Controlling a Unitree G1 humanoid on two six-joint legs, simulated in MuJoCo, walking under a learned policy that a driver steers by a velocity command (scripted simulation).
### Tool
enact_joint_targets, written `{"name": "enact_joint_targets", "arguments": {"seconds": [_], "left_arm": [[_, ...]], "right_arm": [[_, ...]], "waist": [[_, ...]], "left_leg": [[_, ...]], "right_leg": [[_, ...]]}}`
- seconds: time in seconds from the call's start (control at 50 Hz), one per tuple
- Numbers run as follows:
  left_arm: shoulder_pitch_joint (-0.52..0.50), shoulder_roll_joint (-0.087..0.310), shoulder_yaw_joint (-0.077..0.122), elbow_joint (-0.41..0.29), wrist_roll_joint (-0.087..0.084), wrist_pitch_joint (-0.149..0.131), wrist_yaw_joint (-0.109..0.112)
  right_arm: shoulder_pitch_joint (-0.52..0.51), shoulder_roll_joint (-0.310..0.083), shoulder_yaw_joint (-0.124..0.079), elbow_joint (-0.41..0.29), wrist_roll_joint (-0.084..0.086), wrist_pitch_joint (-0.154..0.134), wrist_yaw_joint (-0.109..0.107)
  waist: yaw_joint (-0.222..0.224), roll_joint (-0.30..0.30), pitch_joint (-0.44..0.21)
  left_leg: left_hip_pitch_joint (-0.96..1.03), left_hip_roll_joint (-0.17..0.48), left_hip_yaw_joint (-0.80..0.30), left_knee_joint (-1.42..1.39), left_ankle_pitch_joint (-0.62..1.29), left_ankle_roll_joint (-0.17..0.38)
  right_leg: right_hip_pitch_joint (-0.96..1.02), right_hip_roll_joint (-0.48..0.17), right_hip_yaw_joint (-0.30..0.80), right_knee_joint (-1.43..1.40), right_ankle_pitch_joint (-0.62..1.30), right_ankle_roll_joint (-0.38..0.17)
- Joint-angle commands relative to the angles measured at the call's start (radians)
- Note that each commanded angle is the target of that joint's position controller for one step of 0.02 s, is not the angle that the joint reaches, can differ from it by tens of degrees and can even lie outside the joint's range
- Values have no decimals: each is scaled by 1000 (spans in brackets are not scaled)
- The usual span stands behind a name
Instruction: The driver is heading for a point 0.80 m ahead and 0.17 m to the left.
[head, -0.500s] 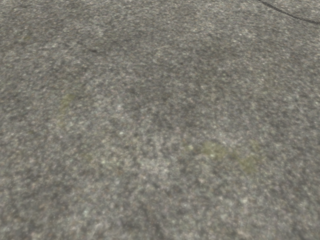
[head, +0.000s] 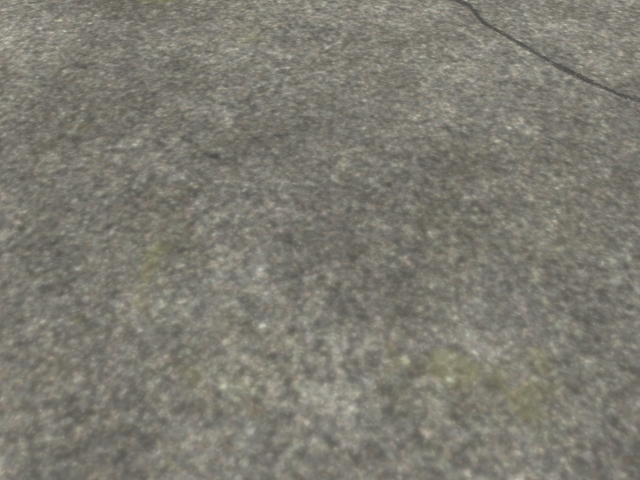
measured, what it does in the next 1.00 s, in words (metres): walks ahead: left foot, then right foot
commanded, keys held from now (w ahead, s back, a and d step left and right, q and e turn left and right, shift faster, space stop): w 0.72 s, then w+q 0.28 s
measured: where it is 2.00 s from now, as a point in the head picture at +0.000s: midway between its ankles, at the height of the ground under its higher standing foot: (322, 351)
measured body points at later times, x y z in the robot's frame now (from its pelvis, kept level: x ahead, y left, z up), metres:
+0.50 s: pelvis +0.24 +0.00 -0.01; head +0.29 +0.01 +0.44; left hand +0.50 +0.21 -0.08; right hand +0.20 -0.28 -0.13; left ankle +0.06 +0.11 -0.74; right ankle +0.41 -0.11 -0.73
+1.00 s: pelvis +0.53 +0.01 +0.00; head +0.56 +0.02 +0.45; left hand +0.53 +0.30 -0.13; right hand +0.75 -0.20 -0.09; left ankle +0.70 +0.15 -0.71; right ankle +0.40 -0.11 -0.74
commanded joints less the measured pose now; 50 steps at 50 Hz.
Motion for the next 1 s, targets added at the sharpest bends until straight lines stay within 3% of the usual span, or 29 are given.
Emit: {"name": "enact_joint_targets", "arguments": {"seconds": [0.02,0.04,0.06,0.08,0.12,0.16,0.26,0.32,0.38,0.44,0.48,0.5,0.52,0.54,0.56,0.58,0.6,0.62,0.64,0.66,0.72,0.78,0.84,0.88,0.96,1.0], "left_arm": [[-94,45,-1,-85,20,-23,-3],[-73,10,-12,-150,8,-43,5],[-88,105,12,-139,-17,-53,12],[-124,140,24,-140,-30,-57,9],[-140,111,21,-121,-4,-57,7],[-130,82,19,-111,6,-51,-1],[-236,36,4,-147,14,-49,-3],[-343,7,-11,-176,8,-62,-17],[-430,5,-15,-203,1,-71,-37],[-462,24,-10,-222,-2,-77,-55],[-394,62,6,-208,3,-76,-54],[-284,95,24,-180,4,-73,-47],[-123,137,44,-137,5,-68,-34],[55,212,61,-103,16,-57,-18],[45,238,59,-90,23,-63,-30],[18,130,36,-97,12,-61,-27],[-52,105,25,-97,9,-61,-23],[-108,99,21,-96,13,-61,-24],[-148,81,17,-97,21,-64,-28],[-166,69,14,-96,31,-69,-28],[-170,76,17,-64,15,-90,-29],[-148,101,26,-32,24,-92,-17],[-131,118,27,-13,26,-89,-10],[-93,135,31,8,22,-85,-6],[-55,146,38,46,9,-59,0],[-69,161,43,47,6,-41,9]], "right_arm": [[261,-183,-57,16,0,-13,-23],[334,-310,-84,25,-16,-13,-17],[287,-225,-61,13,-18,-22,-11],[230,-169,-44,1,-18,-25,-12],[163,-114,-27,-16,-29,-24,-13],[147,-101,-22,-21,-35,-25,-19],[191,-117,-25,2,-20,-22,-32],[237,-131,-26,23,-14,-13,-41],[293,-139,-28,49,-9,-1,-43],[310,-150,-35,66,-4,15,-47],[298,-176,-44,65,-6,23,-53],[282,-183,-46,61,-8,29,-55],[272,-169,-39,52,-15,33,-59],[290,-99,-13,22,-47,29,-61],[439,10,17,18,-26,6,-47],[325,-117,-10,21,1,-13,-38],[218,-146,-20,-16,22,-24,-32],[169,-126,-15,-26,12,-29,-36],[156,-116,-19,-27,-4,-27,-38],[187,-104,-19,-20,-6,-18,-36],[203,-58,-10,-16,-14,10,-42],[108,-46,-5,-45,-16,18,-41],[13,-29,2,-67,-10,7,-27],[-53,-21,5,-92,-6,2,-18],[-130,-30,1,-145,-3,1,6],[-122,-44,-7,-165,-7,3,18]], "waist": [[-180,62,-47],[-168,330,-124],[-164,209,-74],[-141,168,14],[-107,92,48],[-82,106,44],[-101,57,62],[-140,63,81],[-165,53,108],[-144,65,107],[-89,95,42],[-22,103,-37],[59,93,-147],[100,-61,-313],[-4,-311,-441],[49,-180,-338],[36,-126,-175],[2,-25,-95],[-29,-11,-42],[-63,-42,-41],[-94,-59,-9],[-70,-51,41],[-29,-45,60],[3,-39,71],[21,-32,88],[-1,-50,68]], "left_leg": [[425,137,-201,-117,-91,82],[571,357,-679,-297,-386,246],[523,371,-781,-366,-564,268],[459,343,-667,-358,-514,234],[372,254,-475,-358,-278,195],[307,199,-353,-388,-117,178],[303,160,-185,-417,197,182],[293,143,-122,-421,243,166],[340,174,-119,-405,253,168],[440,218,-123,-346,368,153],[486,220,-112,-238,656,133],[479,197,-87,-100,825,118],[374,155,-57,100,820,88],[133,81,-24,436,416,58],[-220,-105,-119,729,-363,13],[-329,-46,-194,802,-352,21],[-369,2,-153,784,-258,28],[-338,49,-125,734,-172,22],[-306,77,-118,680,-120,11],[-248,100,-126,657,-85,3],[-224,120,-106,573,-56,-33],[-297,129,-103,424,101,-56],[-255,95,-77,216,286,-43],[-250,75,-61,136,334,-32],[-327,56,-59,52,260,10],[-301,26,-21,37,155,39]], "right_leg": [[-368,-80,34,283,23,-87],[-629,46,-37,635,-205,-26],[-731,3,55,788,-214,-27],[-782,-45,53,818,-121,-48],[-746,-101,35,762,28,-50],[-671,-123,21,707,116,-35],[-683,-116,-19,474,292,16],[-621,-90,-53,291,414,17],[-604,-67,-63,192,444,1],[-599,-49,-57,134,371,-41],[-477,-6,-84,126,292,-77],[-322,25,-111,112,287,-107],[-65,4,-97,115,326,-143],[266,-214,153,173,347,-202],[520,-410,664,25,88,-363],[444,-370,652,-56,-29,-315],[296,-336,484,-82,27,-279],[150,-297,383,-110,155,-263],[46,-259,304,-138,259,-258],[-16,-237,259,-168,306,-257],[-116,-219,162,-237,374,-276],[-119,-203,55,-274,392,-261],[-113,-171,-54,-283,397,-215],[-66,-193,-81,-288,382,-205],[119,-255,-111,-228,442,-181],[182,-270,-134,-145,631,-157]]}}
